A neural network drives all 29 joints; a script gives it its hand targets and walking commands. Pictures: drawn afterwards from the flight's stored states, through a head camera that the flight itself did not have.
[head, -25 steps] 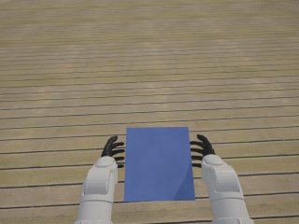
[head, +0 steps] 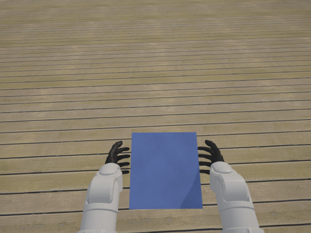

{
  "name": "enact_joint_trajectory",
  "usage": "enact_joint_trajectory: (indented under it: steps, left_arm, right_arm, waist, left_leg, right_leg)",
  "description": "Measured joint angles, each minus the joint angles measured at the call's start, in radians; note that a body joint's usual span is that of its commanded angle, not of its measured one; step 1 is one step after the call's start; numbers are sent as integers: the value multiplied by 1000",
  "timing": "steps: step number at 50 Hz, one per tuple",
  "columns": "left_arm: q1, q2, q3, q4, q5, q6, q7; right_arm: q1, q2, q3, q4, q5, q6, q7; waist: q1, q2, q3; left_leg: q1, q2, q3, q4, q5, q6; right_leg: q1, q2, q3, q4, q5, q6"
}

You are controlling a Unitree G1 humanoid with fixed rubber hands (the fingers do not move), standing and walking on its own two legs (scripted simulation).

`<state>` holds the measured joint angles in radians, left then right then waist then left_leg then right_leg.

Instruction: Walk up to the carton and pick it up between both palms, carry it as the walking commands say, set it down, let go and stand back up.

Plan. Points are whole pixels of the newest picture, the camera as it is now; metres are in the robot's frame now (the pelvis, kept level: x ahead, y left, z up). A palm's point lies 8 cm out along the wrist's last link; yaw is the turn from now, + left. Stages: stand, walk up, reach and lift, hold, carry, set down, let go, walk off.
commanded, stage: carry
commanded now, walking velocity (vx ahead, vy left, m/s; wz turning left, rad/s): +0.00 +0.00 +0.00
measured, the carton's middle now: (163, 171) +0.34 +0.00 -0.05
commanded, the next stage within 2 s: none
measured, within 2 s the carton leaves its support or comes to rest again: neither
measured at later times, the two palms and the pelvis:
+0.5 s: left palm (112, 168) +0.29 +0.13 +0.06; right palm (218, 167) +0.29 -0.14 +0.06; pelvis +0.00 +0.00 +0.00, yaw +0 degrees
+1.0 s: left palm (107, 165) +0.28 +0.14 +0.08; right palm (217, 164) +0.28 -0.13 +0.08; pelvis -0.01 +0.00 -0.01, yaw +2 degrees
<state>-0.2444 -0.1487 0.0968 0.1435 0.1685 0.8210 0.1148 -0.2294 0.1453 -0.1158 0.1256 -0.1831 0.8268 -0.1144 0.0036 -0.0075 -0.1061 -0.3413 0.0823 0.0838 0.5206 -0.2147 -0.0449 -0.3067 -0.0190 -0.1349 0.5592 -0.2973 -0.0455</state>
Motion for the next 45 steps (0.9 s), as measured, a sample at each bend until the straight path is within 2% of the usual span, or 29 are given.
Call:
enact_joint_trajectory:
  steps: [22, 44, 45]
  left_arm:
    - [4, 1, -12, -59, -16, 60, 11]
    - [-15, -3, -7, -59, -11, 84, 13]
    - [-6, -1, -19, -101, -32, 107, 31]
  right_arm:
    - [13, -3, 12, -66, 24, 61, -13]
    - [-3, 1, 2, -70, 20, 87, -15]
    - [7, -1, 13, -113, 41, 110, -32]
  waist:
    - [4, 1, 1]
    - [5, 0, 1]
    - [4, 1, 6]
  left_leg:
    - [4, 3, 0, -7, 4, -2]
    - [4, 3, 3, -13, 9, 0]
    - [1, 2, 2, -11, 8, 0]
  right_leg:
    - [4, 4, -1, -8, 5, -3]
    - [4, 3, 1, -16, 11, -2]
    - [2, 3, 0, -14, 10, -1]
